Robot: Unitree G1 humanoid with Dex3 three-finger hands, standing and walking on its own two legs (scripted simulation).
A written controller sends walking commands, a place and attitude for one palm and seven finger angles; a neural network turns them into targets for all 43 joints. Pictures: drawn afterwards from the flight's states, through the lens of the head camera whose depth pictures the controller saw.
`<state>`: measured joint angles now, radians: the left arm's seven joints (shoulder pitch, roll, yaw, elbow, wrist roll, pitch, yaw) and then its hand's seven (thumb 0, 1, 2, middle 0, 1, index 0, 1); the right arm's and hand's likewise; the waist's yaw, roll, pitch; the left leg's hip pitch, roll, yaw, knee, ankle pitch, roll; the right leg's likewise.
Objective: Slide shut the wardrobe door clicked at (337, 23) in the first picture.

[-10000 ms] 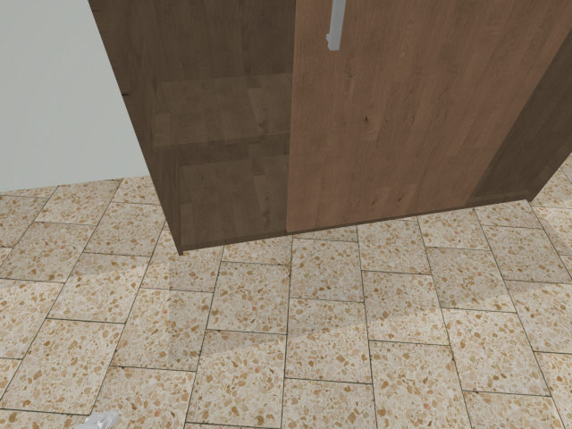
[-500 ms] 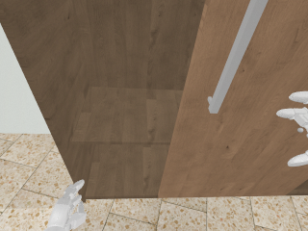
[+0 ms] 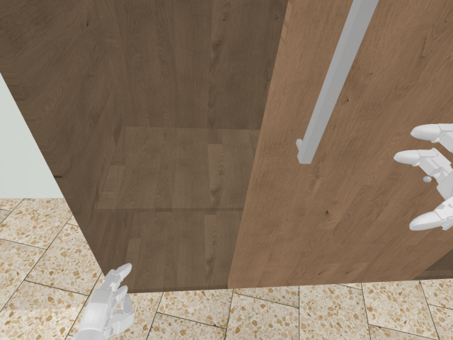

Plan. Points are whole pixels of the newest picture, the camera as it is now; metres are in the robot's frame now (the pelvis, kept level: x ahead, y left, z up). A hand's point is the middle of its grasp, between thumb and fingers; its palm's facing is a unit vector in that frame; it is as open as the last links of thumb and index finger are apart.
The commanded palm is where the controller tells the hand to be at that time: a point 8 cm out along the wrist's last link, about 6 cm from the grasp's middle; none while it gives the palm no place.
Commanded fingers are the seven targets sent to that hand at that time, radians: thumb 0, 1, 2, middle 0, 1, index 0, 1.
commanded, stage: move the hooked fingers beside the handle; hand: right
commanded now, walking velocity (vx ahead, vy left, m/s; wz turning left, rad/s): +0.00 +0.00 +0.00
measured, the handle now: (325, 87) +0.48 -0.16 +0.25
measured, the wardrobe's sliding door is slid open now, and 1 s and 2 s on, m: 0.46 0.46 0.46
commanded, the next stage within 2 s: none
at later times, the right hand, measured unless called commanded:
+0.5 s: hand (394, 154) +0.34 -0.24 +0.22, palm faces -0.02 +1.00 -0.09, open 14.0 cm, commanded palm +0.32 -0.29 +0.22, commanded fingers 0.00 0.50 -0.30 0.30 1.20 0.30 1.20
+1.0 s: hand (371, 135) +0.40 -0.23 +0.21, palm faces -0.03 +1.00 -0.06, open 14.0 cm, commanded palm +0.37 -0.28 +0.21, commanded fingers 0.00 0.50 -0.30 0.30 1.20 0.30 1.20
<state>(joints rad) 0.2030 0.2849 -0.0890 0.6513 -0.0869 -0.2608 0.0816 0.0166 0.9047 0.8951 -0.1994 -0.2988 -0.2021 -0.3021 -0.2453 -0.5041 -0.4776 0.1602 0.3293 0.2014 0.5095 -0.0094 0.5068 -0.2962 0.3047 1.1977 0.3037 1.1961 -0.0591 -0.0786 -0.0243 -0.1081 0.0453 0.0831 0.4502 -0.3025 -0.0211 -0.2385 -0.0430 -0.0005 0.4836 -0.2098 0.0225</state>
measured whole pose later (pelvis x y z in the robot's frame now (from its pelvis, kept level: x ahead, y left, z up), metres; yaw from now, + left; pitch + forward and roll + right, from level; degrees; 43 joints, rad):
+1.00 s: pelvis +0.01 +0.00 +0.00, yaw +1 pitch +1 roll +0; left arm 0.27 0.30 -0.05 0.67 -0.07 -0.21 0.09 0.02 0.91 0.89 -0.20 -0.30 -0.20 -0.30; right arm -0.57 -0.50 -0.42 0.57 0.23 0.11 0.44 -0.01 0.51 -0.30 0.30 1.20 0.30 1.20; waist 0.01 -0.07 -0.03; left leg -0.16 0.04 0.06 0.47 -0.32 -0.02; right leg -0.28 -0.05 -0.02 0.50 -0.23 0.03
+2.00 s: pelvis +0.01 +0.00 +0.00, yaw +2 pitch +2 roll +1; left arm 0.29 0.30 -0.05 0.67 -0.07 -0.18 0.08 0.01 0.91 0.89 -0.20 -0.30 -0.20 -0.30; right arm -0.69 -0.51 -0.39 0.73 0.20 0.06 0.39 -0.01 0.51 -0.30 0.30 1.20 0.30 1.20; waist 0.02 -0.06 -0.04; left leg -0.19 0.04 0.05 0.47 -0.31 -0.03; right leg -0.32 -0.05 -0.03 0.52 -0.24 0.02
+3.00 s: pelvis +0.01 +0.00 +0.00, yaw +2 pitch +2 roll +0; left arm 0.30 0.29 -0.04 0.70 -0.07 -0.16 0.09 0.01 0.91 0.89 -0.20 -0.30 -0.20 -0.30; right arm -0.73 -0.45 -0.34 0.74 0.19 0.08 0.31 -0.01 0.50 -0.30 0.35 1.23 0.32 1.21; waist 0.03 -0.06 -0.04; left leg -0.18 0.03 0.05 0.47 -0.31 -0.02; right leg -0.30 -0.06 -0.03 0.51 -0.24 0.02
